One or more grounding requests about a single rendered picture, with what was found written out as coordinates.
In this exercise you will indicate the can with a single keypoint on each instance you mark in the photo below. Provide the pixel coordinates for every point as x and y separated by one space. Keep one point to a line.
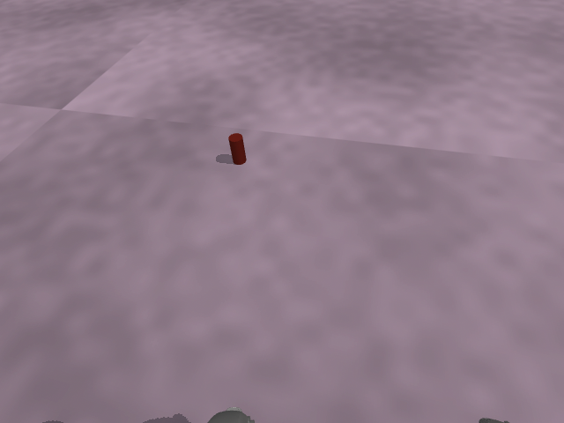
237 148

